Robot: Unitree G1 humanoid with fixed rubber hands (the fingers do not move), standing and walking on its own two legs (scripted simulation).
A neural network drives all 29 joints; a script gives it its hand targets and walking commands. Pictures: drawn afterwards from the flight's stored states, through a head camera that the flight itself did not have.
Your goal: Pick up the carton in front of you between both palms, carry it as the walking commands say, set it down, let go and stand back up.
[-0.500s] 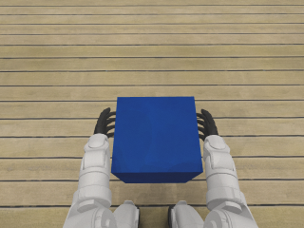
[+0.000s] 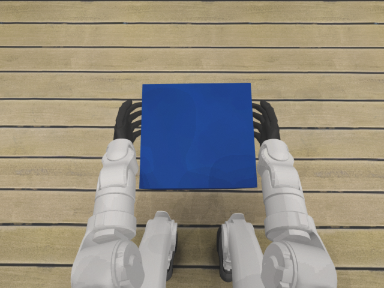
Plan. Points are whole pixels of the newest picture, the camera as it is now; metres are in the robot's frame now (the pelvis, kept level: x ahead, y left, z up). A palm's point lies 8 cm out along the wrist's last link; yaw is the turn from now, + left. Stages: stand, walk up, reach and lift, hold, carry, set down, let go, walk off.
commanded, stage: set down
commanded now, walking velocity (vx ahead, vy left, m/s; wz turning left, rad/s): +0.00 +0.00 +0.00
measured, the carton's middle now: (196, 146) +0.42 +0.02 -0.14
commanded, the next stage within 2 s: none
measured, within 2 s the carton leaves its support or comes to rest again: rests again in 1.66 s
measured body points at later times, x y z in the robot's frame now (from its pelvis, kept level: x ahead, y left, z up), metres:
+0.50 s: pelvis -0.04 +0.00 -0.13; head +0.26 +0.00 +0.21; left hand +0.45 +0.18 -0.24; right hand +0.47 -0.12 -0.24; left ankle +0.06 +0.12 -0.57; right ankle +0.07 -0.12 -0.57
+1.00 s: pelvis -0.04 +0.00 -0.22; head +0.31 +0.01 +0.05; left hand +0.49 +0.19 -0.38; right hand +0.52 -0.11 -0.38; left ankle +0.06 +0.12 -0.57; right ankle +0.07 -0.12 -0.57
